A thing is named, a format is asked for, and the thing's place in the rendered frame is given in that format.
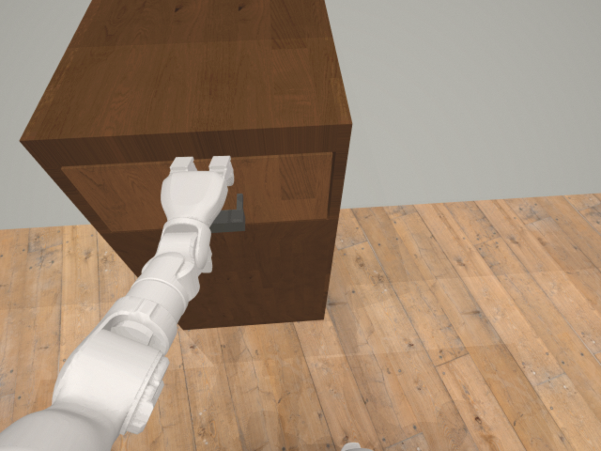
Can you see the handle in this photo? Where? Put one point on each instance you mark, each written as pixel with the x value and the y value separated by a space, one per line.
pixel 230 220

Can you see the robot left hand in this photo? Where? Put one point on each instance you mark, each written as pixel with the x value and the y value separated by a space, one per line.
pixel 188 193

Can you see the robot left upper arm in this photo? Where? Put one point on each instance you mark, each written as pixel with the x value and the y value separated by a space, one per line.
pixel 112 388

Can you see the cabinet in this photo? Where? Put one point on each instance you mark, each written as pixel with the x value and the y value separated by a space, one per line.
pixel 151 80

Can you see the left robot forearm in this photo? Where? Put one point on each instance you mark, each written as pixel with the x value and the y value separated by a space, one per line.
pixel 151 310

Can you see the drawer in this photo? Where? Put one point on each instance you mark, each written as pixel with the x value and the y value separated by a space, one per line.
pixel 275 188

